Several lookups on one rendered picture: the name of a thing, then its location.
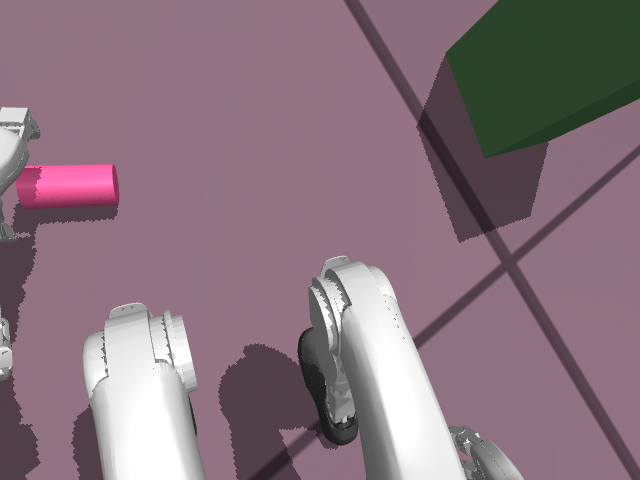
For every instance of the right robot hand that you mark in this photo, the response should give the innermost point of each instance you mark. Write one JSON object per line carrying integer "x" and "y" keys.
{"x": 490, "y": 463}

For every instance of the right robot foot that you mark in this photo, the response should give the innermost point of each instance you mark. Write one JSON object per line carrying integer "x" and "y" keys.
{"x": 339, "y": 434}

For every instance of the left robot hand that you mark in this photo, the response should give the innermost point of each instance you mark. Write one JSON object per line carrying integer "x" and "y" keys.
{"x": 16, "y": 128}

